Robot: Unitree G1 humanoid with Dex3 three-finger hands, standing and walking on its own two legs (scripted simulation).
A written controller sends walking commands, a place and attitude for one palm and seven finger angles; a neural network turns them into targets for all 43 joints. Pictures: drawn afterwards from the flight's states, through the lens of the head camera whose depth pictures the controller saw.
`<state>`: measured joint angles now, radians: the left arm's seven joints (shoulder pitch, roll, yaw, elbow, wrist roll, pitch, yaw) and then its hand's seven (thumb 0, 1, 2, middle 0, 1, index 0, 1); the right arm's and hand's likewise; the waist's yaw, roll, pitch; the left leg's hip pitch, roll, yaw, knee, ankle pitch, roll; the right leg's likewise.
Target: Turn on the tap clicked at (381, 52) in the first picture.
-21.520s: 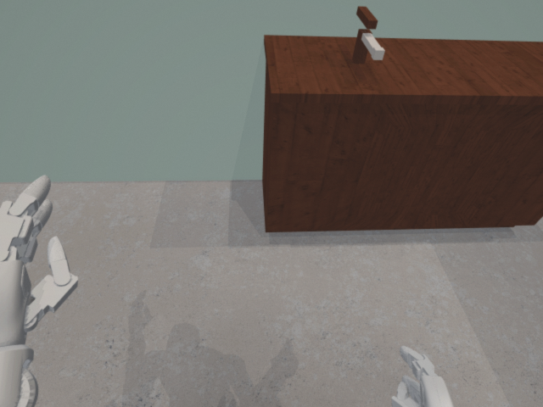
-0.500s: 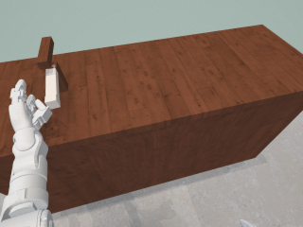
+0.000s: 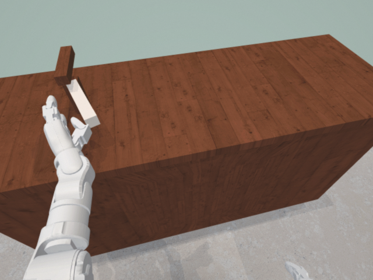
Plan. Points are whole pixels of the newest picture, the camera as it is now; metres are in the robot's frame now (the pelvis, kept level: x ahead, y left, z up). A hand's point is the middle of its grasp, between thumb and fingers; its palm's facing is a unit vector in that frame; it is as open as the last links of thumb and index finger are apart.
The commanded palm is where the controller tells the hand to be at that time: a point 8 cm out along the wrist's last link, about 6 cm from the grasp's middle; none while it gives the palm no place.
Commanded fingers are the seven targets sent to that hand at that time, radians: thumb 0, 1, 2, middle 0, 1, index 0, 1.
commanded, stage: push the lever round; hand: left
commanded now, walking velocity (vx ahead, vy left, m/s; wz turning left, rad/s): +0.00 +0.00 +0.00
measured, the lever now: (90, 119) +0.43 +0.24 +0.11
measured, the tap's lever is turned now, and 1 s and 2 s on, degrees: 20 49 78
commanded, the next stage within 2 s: lift the hand up off the lever in 1.90 s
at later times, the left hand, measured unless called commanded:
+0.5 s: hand (107, 121) +0.42 +0.20 +0.11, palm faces +0.69 -0.72 -0.06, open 7.6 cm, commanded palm +0.38 +0.23 +0.11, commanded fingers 0.00 0.90 0.90 -0.15 -0.15 -0.15 -0.15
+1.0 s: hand (126, 110) +0.46 +0.17 +0.11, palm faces +0.76 -0.64 -0.09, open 7.5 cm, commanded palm +0.41 +0.19 +0.11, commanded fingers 0.00 0.90 0.90 -0.15 -0.15 -0.15 -0.15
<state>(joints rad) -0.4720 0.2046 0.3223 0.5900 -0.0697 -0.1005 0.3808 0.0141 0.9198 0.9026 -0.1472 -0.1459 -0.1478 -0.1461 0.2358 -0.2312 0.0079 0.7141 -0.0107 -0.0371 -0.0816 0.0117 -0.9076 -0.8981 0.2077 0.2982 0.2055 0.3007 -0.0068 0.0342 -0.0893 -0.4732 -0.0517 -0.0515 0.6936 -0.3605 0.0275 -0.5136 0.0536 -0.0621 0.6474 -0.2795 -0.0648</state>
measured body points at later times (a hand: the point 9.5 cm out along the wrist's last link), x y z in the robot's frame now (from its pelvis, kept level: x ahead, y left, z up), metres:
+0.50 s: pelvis -0.01 +0.00 +0.00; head +0.02 -0.02 +0.45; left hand +0.38 +0.24 +0.11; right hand +0.09 -0.26 -0.13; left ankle -0.01 +0.10 -0.72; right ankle +0.03 -0.08 -0.72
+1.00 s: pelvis -0.01 -0.02 -0.01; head +0.04 -0.03 +0.44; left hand +0.42 +0.20 +0.11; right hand +0.05 -0.27 -0.15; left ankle -0.01 +0.10 -0.72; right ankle +0.03 -0.08 -0.72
